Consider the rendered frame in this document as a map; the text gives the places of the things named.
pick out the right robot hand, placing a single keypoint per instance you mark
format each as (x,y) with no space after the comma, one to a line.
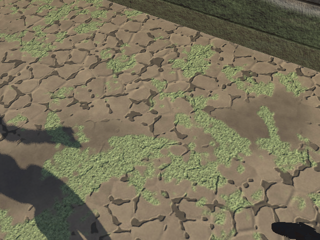
(298,231)

